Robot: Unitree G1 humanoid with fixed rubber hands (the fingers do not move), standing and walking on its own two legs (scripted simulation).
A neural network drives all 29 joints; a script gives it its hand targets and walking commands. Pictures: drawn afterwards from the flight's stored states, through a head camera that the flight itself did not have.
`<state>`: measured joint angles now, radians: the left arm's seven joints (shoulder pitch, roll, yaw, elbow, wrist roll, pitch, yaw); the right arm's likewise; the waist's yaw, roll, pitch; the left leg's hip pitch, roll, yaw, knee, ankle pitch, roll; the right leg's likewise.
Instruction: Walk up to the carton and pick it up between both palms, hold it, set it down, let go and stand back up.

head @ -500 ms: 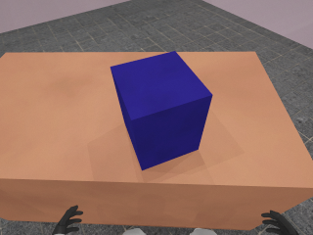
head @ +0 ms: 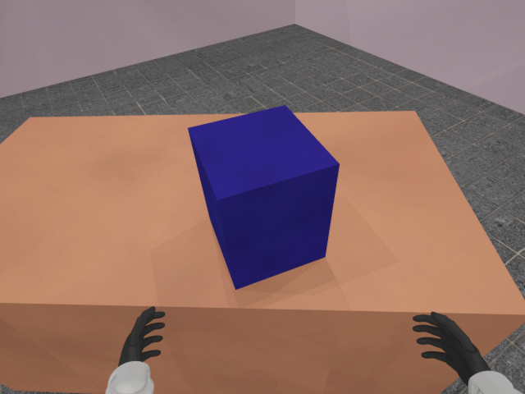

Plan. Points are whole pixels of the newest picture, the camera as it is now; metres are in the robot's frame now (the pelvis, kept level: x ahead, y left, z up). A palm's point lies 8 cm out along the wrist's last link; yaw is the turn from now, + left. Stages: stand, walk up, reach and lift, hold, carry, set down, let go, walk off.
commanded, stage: reach and lift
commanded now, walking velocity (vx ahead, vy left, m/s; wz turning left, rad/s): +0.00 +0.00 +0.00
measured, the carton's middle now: (260, 196) +0.48 +0.04 +0.03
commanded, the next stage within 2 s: none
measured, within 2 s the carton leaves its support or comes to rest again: neither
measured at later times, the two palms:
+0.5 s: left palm (163, 328) +0.22 +0.18 +0.02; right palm (470, 332) +0.22 -0.27 -0.01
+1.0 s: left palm (172, 297) +0.26 +0.16 +0.05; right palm (451, 280) +0.29 -0.26 +0.03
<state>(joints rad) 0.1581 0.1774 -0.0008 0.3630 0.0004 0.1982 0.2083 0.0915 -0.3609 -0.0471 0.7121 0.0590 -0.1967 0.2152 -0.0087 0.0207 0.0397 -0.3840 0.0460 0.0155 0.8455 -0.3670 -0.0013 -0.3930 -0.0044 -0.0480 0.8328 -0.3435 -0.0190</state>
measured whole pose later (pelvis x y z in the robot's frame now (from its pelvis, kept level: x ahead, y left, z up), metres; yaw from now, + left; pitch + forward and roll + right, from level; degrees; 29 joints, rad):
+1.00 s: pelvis +0.02 -0.02 +0.01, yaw +0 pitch -2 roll +1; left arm 0.12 -0.04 0.00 0.11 0.00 0.13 0.33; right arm -0.04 -0.36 -0.03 0.58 0.28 -0.23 0.25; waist 0.04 0.02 -0.01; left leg -0.37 0.05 0.02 0.75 -0.35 -0.01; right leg -0.39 0.01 -0.05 0.77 -0.34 -0.05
